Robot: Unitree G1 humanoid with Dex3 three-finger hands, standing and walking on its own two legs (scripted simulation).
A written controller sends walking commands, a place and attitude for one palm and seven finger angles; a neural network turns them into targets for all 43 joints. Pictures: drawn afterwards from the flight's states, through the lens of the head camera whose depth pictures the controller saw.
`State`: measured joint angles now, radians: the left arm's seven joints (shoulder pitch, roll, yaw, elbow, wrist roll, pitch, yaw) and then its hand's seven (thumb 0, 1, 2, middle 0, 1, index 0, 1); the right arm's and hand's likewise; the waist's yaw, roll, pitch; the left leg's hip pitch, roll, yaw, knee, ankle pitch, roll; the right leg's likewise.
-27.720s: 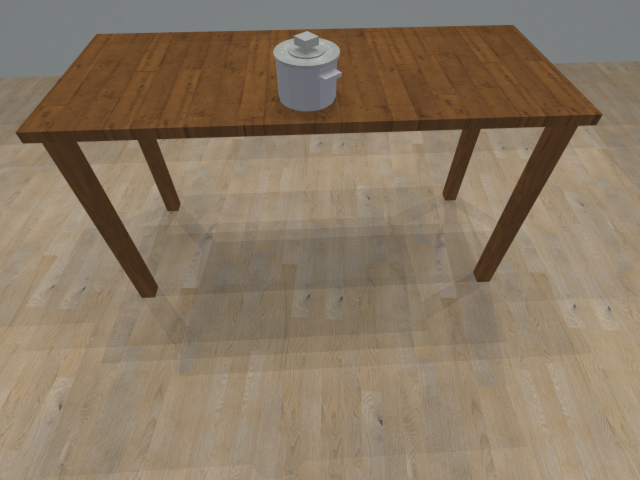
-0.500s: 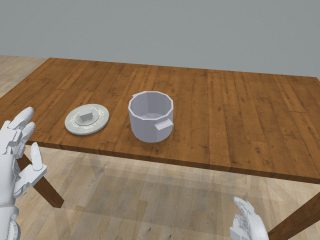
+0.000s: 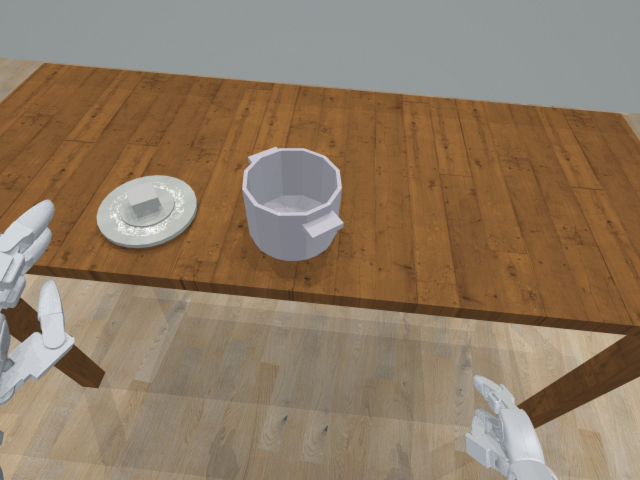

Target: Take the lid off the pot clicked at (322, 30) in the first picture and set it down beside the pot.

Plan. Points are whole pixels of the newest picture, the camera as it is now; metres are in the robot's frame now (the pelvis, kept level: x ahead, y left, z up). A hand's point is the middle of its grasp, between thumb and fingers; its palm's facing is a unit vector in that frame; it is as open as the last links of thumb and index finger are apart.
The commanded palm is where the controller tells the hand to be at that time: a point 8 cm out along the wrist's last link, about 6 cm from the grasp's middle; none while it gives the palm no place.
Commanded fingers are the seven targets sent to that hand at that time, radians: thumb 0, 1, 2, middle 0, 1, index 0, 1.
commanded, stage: step back with the hand held close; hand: left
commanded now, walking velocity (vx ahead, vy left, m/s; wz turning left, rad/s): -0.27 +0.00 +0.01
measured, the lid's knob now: (143, 197) +0.51 +0.32 +0.01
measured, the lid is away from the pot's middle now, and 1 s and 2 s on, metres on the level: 0.25 0.25 0.25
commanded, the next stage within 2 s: stop stepping back and stand still in 1.32 s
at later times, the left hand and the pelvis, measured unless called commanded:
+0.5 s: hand (24, 411) +0.14 +0.23 +0.17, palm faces +0.33 -0.82 -0.46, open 7.4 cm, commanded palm +0.08 +0.28 +0.19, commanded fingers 0.00 0.90 0.90 -0.20 -0.30 -0.20 -0.30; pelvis -0.05 +0.00 -0.02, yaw +1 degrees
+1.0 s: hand out of the picture +0.08 +0.24 +0.18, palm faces +0.36 -0.81 -0.46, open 7.4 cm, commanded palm +0.00 +0.28 +0.19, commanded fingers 0.00 0.90 0.90 -0.20 -0.30 -0.20 -0.30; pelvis -0.11 +0.00 -0.02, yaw +3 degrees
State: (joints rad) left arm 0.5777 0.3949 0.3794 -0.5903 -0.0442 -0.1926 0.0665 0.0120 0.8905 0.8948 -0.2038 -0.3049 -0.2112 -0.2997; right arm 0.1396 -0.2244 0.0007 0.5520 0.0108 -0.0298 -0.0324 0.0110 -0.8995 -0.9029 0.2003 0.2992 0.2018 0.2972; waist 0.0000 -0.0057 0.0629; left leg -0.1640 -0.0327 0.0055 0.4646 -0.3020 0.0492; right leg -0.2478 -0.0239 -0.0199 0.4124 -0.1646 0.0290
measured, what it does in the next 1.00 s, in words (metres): walks backwards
